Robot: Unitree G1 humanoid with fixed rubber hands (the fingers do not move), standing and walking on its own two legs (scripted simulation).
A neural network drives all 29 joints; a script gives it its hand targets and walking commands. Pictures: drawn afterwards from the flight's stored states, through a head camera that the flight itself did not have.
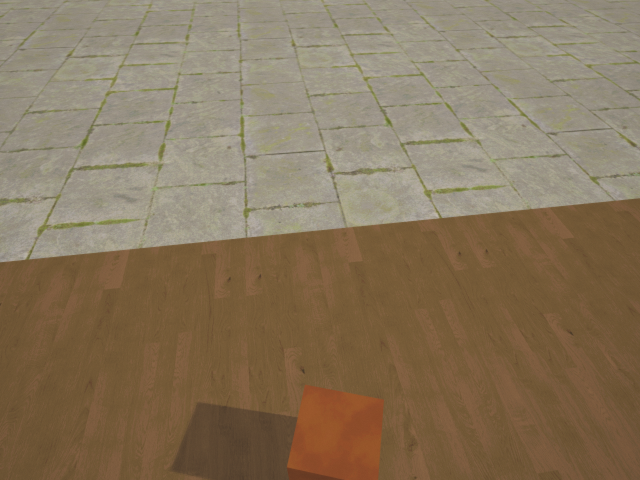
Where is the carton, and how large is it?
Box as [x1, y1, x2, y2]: [287, 385, 383, 479]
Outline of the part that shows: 305,385 287,464 289,479 377,479 383,400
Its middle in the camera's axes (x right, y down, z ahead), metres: +0.05 +0.55 +1.04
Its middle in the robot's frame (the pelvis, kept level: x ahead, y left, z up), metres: +0.38 -0.04 -0.66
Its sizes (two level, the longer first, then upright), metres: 0.210 0.200 0.250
